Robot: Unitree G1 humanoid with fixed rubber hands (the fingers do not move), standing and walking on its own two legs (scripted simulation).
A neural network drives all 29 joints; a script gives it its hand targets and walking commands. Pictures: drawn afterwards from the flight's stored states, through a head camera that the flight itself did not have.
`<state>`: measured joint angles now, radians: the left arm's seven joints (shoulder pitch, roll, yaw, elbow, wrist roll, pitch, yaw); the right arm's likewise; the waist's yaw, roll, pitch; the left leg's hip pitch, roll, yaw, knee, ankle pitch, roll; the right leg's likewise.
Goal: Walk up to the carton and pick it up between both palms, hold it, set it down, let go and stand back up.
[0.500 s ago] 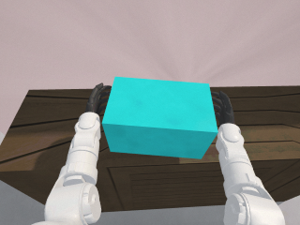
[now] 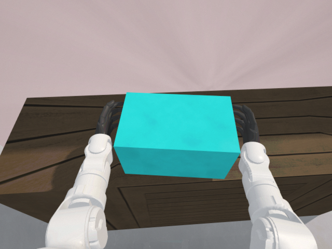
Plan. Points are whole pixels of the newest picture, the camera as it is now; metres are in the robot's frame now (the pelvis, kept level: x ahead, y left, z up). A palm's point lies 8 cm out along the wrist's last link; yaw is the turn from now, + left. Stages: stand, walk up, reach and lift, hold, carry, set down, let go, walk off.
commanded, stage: set down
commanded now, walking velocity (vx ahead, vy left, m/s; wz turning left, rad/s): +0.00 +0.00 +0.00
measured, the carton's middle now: (176, 136) +0.39 -0.01 +0.00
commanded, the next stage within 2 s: none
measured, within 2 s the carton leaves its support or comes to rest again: rests again in 0.38 s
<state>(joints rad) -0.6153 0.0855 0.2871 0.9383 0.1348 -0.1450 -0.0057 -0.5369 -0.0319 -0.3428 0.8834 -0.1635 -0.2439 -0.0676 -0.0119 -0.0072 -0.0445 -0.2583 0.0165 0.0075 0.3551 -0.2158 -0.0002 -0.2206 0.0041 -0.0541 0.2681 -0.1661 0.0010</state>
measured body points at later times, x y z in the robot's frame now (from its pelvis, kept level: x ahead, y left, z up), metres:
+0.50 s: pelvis -0.01 +0.00 +0.00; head +0.05 +0.00 +0.44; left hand +0.39 +0.18 +0.01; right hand +0.37 -0.19 +0.02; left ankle -0.03 +0.11 -0.75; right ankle -0.03 -0.12 -0.75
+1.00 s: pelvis -0.02 +0.00 -0.01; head +0.06 +0.01 +0.44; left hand +0.39 +0.18 +0.01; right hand +0.37 -0.20 +0.01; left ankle -0.03 +0.11 -0.75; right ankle -0.03 -0.12 -0.75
